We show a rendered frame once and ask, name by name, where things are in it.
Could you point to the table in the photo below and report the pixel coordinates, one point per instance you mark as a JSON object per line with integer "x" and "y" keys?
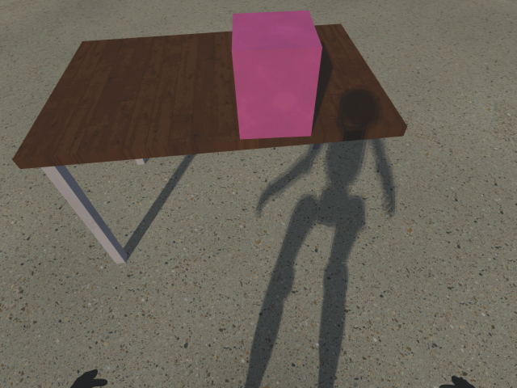
{"x": 160, "y": 96}

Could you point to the robot left hand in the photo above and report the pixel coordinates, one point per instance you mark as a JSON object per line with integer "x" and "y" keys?
{"x": 87, "y": 380}

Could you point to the carton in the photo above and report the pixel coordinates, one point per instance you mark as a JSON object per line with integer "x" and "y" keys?
{"x": 276, "y": 63}

